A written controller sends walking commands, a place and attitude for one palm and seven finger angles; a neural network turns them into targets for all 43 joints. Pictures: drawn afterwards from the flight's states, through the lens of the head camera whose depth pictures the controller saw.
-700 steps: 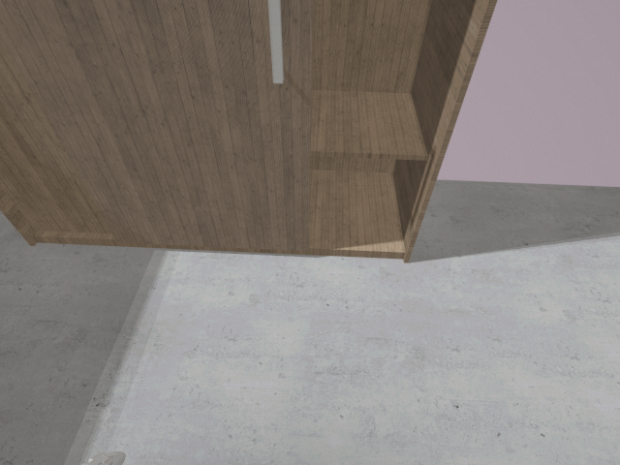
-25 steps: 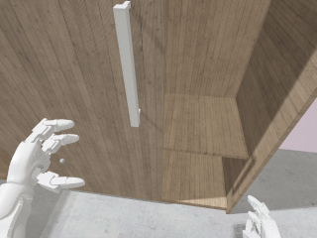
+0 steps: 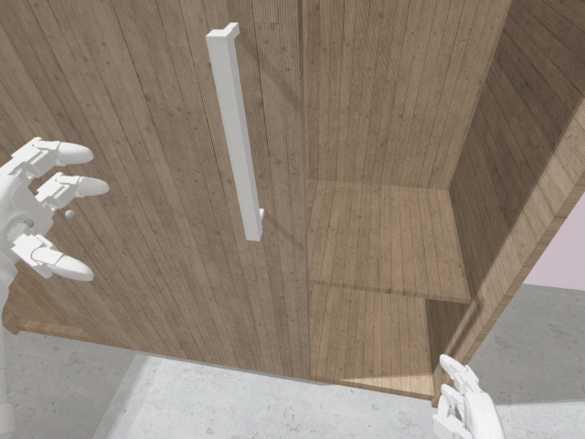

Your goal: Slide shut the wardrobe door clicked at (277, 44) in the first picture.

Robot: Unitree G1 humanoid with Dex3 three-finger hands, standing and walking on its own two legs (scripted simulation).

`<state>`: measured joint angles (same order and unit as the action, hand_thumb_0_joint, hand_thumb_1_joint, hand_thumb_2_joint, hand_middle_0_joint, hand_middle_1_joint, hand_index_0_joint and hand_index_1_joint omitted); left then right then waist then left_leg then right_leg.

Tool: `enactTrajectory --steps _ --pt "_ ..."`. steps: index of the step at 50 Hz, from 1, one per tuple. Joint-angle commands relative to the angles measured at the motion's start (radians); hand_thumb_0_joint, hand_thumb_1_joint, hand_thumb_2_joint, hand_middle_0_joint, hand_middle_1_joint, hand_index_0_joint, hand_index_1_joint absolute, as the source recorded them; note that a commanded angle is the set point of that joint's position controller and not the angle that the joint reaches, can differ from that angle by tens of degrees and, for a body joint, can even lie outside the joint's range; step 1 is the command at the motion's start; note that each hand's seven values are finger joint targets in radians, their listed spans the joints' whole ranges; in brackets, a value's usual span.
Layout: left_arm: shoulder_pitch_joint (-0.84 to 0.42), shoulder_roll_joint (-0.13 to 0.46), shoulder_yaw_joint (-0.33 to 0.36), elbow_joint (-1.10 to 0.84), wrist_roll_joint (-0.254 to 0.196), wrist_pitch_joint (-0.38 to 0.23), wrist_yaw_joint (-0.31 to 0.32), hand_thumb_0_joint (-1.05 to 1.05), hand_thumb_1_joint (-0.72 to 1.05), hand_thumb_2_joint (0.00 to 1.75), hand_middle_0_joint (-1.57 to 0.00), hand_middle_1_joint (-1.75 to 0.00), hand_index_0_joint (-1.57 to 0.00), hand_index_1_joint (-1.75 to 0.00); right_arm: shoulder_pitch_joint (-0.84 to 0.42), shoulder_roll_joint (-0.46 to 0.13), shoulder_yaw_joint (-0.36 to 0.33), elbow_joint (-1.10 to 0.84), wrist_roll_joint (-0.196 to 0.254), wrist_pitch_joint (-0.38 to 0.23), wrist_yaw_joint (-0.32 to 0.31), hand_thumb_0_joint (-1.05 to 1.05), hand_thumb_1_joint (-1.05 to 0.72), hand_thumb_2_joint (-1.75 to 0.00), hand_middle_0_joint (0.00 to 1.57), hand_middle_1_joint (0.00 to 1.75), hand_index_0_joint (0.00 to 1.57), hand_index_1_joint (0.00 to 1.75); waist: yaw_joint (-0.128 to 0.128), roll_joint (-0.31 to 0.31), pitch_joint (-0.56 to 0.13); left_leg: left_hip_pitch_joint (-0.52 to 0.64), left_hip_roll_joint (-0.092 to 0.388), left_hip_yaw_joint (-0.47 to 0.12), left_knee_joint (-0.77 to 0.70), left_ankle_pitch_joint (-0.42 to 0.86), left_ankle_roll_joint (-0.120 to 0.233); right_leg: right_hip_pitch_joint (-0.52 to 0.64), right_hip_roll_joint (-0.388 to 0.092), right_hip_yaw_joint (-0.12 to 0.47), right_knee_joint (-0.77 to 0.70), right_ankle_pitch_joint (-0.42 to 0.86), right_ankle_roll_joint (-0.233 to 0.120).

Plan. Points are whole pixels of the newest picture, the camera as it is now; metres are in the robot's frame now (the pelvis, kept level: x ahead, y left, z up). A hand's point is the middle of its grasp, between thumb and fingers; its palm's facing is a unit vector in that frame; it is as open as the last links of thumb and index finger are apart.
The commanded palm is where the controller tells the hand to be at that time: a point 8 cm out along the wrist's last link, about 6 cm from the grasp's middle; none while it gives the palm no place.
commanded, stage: raise the hand with hooked fingers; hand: left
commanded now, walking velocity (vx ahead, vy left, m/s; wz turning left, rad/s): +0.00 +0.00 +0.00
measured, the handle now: (245, 148) +0.47 +0.13 +0.19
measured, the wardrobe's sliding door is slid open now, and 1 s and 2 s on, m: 0.40 0.40 0.40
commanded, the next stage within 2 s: move the hooked fingers beside the handle in 0.46 s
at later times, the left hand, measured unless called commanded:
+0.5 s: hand (78, 212) +0.28 +0.28 +0.22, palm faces +0.04 -0.99 -0.13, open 13.9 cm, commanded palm +0.25 +0.32 +0.22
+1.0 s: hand (112, 197) +0.32 +0.26 +0.21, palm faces +0.01 -1.00 -0.08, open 13.9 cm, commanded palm +0.29 +0.30 +0.21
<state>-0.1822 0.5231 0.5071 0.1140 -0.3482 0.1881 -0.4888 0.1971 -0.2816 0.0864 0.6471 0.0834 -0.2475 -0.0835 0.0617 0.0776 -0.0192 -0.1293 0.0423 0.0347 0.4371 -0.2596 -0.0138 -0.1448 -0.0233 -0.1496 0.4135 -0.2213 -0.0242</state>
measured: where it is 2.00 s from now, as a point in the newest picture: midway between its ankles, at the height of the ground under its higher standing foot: outside the picture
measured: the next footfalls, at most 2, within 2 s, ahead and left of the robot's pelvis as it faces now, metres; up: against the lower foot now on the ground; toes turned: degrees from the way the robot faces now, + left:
none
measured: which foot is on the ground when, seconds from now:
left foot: down 0.00-1.00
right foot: down 0.00-1.00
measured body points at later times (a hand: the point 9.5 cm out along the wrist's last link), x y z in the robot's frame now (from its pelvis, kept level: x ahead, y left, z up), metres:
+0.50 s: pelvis +0.00 +0.00 +0.00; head -0.02 -0.03 +0.45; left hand +0.27 +0.33 +0.23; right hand +0.19 -0.23 -0.07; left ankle -0.01 +0.13 -0.74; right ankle +0.01 -0.10 -0.74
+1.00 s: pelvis +0.00 +0.01 +0.00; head -0.01 -0.02 +0.45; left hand +0.31 +0.31 +0.22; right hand +0.19 -0.23 -0.07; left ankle -0.01 +0.13 -0.74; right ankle +0.01 -0.10 -0.74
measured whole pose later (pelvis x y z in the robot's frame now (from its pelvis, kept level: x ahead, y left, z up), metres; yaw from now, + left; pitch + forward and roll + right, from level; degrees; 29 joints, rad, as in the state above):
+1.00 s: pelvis +0.00 +0.01 +0.00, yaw -1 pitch -1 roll +0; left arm -0.27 0.47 0.44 0.17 -0.31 0.22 -0.43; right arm 0.20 -0.28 0.07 0.64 0.08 -0.21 -0.08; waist 0.04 0.07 -0.02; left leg -0.14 0.03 0.06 0.42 -0.26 0.00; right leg -0.17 -0.03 -0.12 0.41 -0.22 -0.01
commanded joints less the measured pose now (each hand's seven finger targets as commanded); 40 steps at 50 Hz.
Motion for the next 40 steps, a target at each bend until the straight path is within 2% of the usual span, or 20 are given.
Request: enactTrajectory --steps 1,2,4,5,8,10,12,14,16,19,21,23,25,28,30,32,35,37,38,40 --pt "-0.244 0.276 0.093 -0.133 -0.031 -0.030 -0.014 0.00 -0.50 0.30 -0.30 -1.20 -0.30 -1.20 -0.135 -0.118 -0.052 -0.173 0.008 -0.050 0.000 0.00 -0.90 -0.90 0.20 0.30 0.20 0.30 -0.011 -0.029 -0.149 0.003 -0.050 -0.044 -0.046 0.210 0.040 0.060 0.009 0.087 -0.050 0.228 0.011" --pt "-0.225 0.271 0.088 -0.112 -0.033 -0.022 -0.021 0.00 -0.50 0.30 -0.30 -1.20 -0.30 -1.20 -0.135 -0.123 -0.054 -0.173 0.012 -0.045 0.003 0.00 -0.90 -0.90 0.20 0.30 0.20 0.30 -0.011 -0.059 -0.139 -0.006 -0.048 -0.041 -0.044 0.202 0.041 0.051 0.009 0.087 -0.049 0.224 0.016" --pt "-0.230 0.289 0.100 -0.144 -0.033 -0.016 -0.025 0.00 -0.50 0.30 -0.30 -1.20 -0.30 -1.20 -0.140 -0.129 -0.058 -0.186 0.013 -0.041 0.007 0.00 -0.90 -0.90 0.20 0.30 0.20 0.30 -0.007 -0.053 -0.164 -0.003 -0.049 -0.041 -0.043 0.198 0.041 0.052 0.008 0.089 -0.042 0.213 0.017" --pt "-0.225 0.290 0.104 -0.158 -0.033 -0.020 -0.018 0.00 -0.50 0.30 -0.30 -1.20 -0.30 -1.20 -0.142 -0.125 -0.058 -0.184 0.013 -0.039 0.009 0.00 -0.90 -0.90 0.20 0.30 0.20 0.30 -0.007 -0.046 -0.157 -0.011 -0.049 -0.037 -0.037 0.202 0.039 0.056 0.006 0.092 -0.043 0.206 0.017" --pt "-0.260 0.326 0.146 -0.260 -0.033 -0.042 0.008 0.00 -0.50 0.30 -0.30 -1.20 -0.30 -1.20 -0.147 -0.119 -0.062 -0.197 0.008 -0.046 0.006 0.00 -0.90 -0.90 0.20 0.30 0.20 0.30 -0.001 0.014 -0.217 0.031 -0.053 -0.036 -0.039 0.229 0.043 0.069 0.010 0.087 -0.036 0.229 0.014" --pt "-0.255 0.328 0.148 -0.266 -0.029 -0.051 0.026 0.00 -0.50 0.30 -0.30 -1.20 -0.30 -1.20 -0.141 -0.113 -0.058 -0.186 0.004 -0.045 0.004 0.00 -0.90 -0.90 0.20 0.30 0.20 0.30 -0.005 -0.006 -0.177 0.019 -0.047 -0.037 -0.044 0.218 0.042 0.056 0.013 0.083 -0.047 0.204 0.014" --pt "-0.263 0.326 0.157 -0.253 -0.027 -0.056 0.038 0.00 -0.50 0.30 -0.30 -1.20 -0.30 -1.20 -0.141 -0.117 -0.061 -0.182 0.003 -0.050 -0.001 0.00 -0.90 -0.90 0.20 0.30 0.20 0.30 -0.004 0.021 -0.160 0.017 -0.048 -0.038 -0.055 0.198 0.042 0.046 0.013 0.086 -0.052 0.184 0.013" --pt "-0.278 0.309 0.133 -0.265 -0.018 -0.054 0.039 0.00 -0.50 0.30 -0.30 -1.20 -0.30 -1.20 -0.138 -0.116 -0.062 -0.182 0.005 -0.053 -0.004 0.00 -0.90 -0.90 0.20 0.30 0.20 0.30 -0.011 0.045 -0.162 0.034 -0.048 -0.035 -0.060 0.208 0.041 0.043 0.016 0.078 -0.048 0.195 0.011" --pt "-0.272 0.307 0.131 -0.251 -0.016 -0.049 0.040 0.00 -0.50 0.30 -0.30 -1.20 -0.30 -1.20 -0.135 -0.117 -0.061 -0.178 0.004 -0.053 -0.005 0.00 -0.90 -0.90 0.20 0.30 0.20 0.30 -0.013 0.019 -0.148 0.025 -0.047 -0.036 -0.062 0.198 0.042 0.043 0.016 0.078 -0.055 0.188 0.013" --pt "-0.274 0.296 0.115 -0.245 -0.015 -0.038 0.027 0.00 -0.50 0.30 -0.30 -1.20 -0.30 -1.20 -0.134 -0.116 -0.060 -0.180 0.005 -0.052 -0.007 0.00 -0.90 -0.90 0.20 0.30 0.20 0.30 -0.014 0.037 -0.177 0.047 -0.049 -0.035 -0.059 0.212 0.043 0.046 0.017 0.078 -0.050 0.211 0.012" --pt "-0.274 0.280 0.096 -0.232 -0.017 -0.036 0.025 0.00 -0.50 0.30 -0.30 -1.20 -0.30 -1.20 -0.136 -0.116 -0.056 -0.176 0.007 -0.051 -0.005 0.00 -0.90 -0.90 0.20 0.30 0.20 0.30 -0.018 0.020 -0.134 0.028 -0.047 -0.042 -0.069 0.185 0.040 0.029 0.021 0.072 -0.061 0.177 0.012" --pt "-0.269 0.291 0.106 -0.232 -0.018 -0.033 0.019 0.00 -0.50 0.30 -0.30 -1.20 -0.30 -1.20 -0.133 -0.118 -0.058 -0.178 0.006 -0.050 -0.007 0.00 -0.90 -0.90 0.20 0.30 0.20 0.30 -0.016 0.001 -0.165 0.041 -0.048 -0.043 -0.066 0.203 0.043 0.039 0.022 0.071 -0.054 0.198 0.013" --pt "-0.258 0.286 0.101 -0.210 -0.017 -0.027 0.016 0.00 -0.50 0.30 -0.30 -1.20 -0.30 -1.20 -0.130 -0.116 -0.055 -0.170 0.006 -0.044 -0.003 0.00 -0.90 -0.90 0.20 0.30 0.20 0.30 -0.016 0.005 -0.144 0.028 -0.047 -0.039 -0.064 0.199 0.040 0.035 0.021 0.071 -0.059 0.191 0.012" --pt "-0.283 0.296 0.109 -0.225 -0.019 -0.031 0.015 0.00 -0.50 0.30 -0.30 -1.20 -0.30 -1.20 -0.138 -0.119 -0.057 -0.177 0.006 -0.046 -0.003 0.00 -0.90 -0.90 0.20 0.30 0.20 0.30 -0.016 0.001 -0.167 0.036 -0.048 -0.045 -0.066 0.197 0.041 0.035 0.022 0.070 -0.054 0.188 0.013" --pt "-0.325 0.270 0.072 -0.190 -0.017 -0.035 0.020 0.00 -0.50 0.30 -0.30 -1.20 -0.30 -1.20 -0.135 -0.113 -0.053 -0.164 0.006 -0.042 -0.005 0.00 -0.90 -0.90 0.20 0.30 0.20 0.30 -0.029 -0.021 -0.137 0.028 -0.045 -0.044 -0.062 0.182 0.041 0.016 0.022 0.073 -0.064 0.172 0.015" --pt "-0.382 0.273 0.061 -0.174 -0.008 -0.043 0.026 0.00 -0.50 0.30 -0.30 -1.20 -0.30 -1.20 -0.132 -0.117 -0.056 -0.159 0.007 -0.044 -0.009 0.00 -0.90 -0.90 0.20 0.30 0.20 0.30 -0.037 0.013 -0.136 0.037 -0.047 -0.043 -0.065 0.162 0.041 0.000 0.023 0.075 -0.068 0.151 0.014" --pt "-0.419 0.265 0.040 -0.172 0.005 -0.054 0.034 0.00 -0.50 0.30 -0.30 -1.20 -0.30 -1.20 -0.128 -0.114 -0.055 -0.159 0.003 -0.043 -0.012 0.00 -0.90 -0.90 0.20 0.30 0.20 0.30 -0.035 0.008 -0.174 0.044 -0.048 -0.046 -0.060 0.190 0.042 0.025 0.020 0.076 -0.059 0.180 0.011" --pt "-0.389 0.308 0.093 -0.202 0.008 -0.061 0.041 0.00 -0.50 0.30 -0.30 -1.20 -0.30 -1.20 -0.128 -0.115 -0.059 -0.171 0.000 -0.044 -0.009 0.00 -0.90 -0.90 0.20 0.30 0.20 0.30 -0.018 0.017 -0.234 0.057 -0.050 -0.048 -0.056 0.245 0.043 0.070 0.016 0.073 -0.041 0.244 0.007" --pt "-0.391 0.268 0.053 -0.212 0.012 -0.059 0.038 0.00 -0.50 0.30 -0.30 -1.20 -0.30 -1.20 -0.138 -0.107 -0.053 -0.175 0.000 -0.041 -0.007 0.00 -0.90 -0.90 0.20 0.30 0.20 0.30 -0.021 0.046 -0.231 0.064 -0.050 -0.042 -0.056 0.258 0.041 0.063 0.016 0.073 -0.037 0.261 0.005" --pt "-0.393 0.255 0.050 -0.169 0.007 -0.059 0.046 0.00 -0.50 0.30 -0.30 -1.20 -0.30 -1.20 -0.129 -0.107 -0.055 -0.162 0.001 -0.033 -0.005 0.00 -0.90 -0.90 0.20 0.30 0.20 0.30 -0.025 0.003 -0.195 0.043 -0.045 -0.042 -0.055 0.251 0.039 0.057 0.017 0.068 -0.043 0.255 0.007"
